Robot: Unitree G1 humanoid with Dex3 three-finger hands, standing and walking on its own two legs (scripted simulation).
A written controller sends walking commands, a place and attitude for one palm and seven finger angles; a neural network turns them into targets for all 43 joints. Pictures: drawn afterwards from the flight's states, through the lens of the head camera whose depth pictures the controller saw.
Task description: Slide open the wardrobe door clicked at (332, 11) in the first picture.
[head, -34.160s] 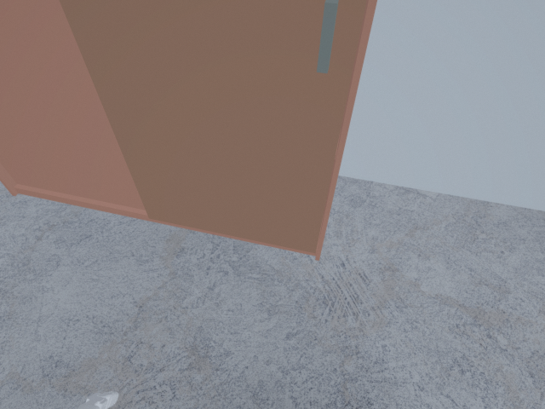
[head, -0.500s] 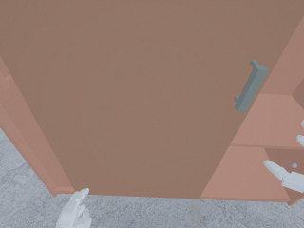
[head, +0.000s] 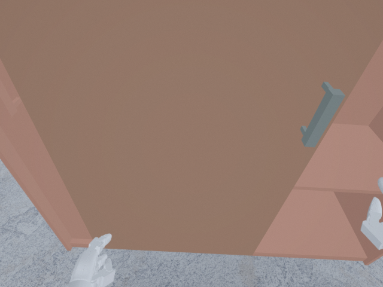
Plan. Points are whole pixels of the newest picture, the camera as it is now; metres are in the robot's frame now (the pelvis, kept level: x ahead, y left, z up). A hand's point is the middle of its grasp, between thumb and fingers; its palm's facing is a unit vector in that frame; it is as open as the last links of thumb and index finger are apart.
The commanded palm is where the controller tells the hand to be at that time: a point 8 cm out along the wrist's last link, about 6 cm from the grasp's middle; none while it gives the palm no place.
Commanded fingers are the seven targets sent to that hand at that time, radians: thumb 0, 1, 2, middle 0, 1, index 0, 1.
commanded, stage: draw the hand back to the body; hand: right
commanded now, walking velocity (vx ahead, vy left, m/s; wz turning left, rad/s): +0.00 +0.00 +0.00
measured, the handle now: (317, 114) +0.45 -0.30 +0.18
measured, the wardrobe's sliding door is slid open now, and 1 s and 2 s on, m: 0.62 0.62 0.62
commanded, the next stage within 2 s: step back with the hand held close in 0.16 s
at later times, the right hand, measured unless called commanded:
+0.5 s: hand (366, 227) +0.17 -0.26 +0.16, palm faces +0.41 +0.81 -0.42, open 7.4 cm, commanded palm +0.12 -0.30 +0.17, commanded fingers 0.00 -0.90 -0.90 0.20 0.30 0.20 0.30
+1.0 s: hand out of the picture +0.11 -0.33 +0.15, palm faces +0.45 +0.76 -0.47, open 7.4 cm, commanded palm +0.05 -0.35 +0.17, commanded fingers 0.00 -0.90 -0.90 0.20 0.30 0.20 0.30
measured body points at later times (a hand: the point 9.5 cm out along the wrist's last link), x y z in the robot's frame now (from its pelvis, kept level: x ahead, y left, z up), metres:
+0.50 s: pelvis -0.02 +0.00 +0.00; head -0.03 +0.01 +0.45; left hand +0.16 +0.24 -0.08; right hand +0.15 -0.30 +0.18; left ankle -0.05 +0.09 -0.74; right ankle +0.03 -0.09 -0.74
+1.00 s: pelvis -0.07 -0.05 -0.01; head -0.06 -0.06 +0.44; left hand +0.11 +0.18 -0.08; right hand +0.08 -0.36 +0.18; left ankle -0.05 +0.08 -0.74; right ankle +0.03 -0.09 -0.74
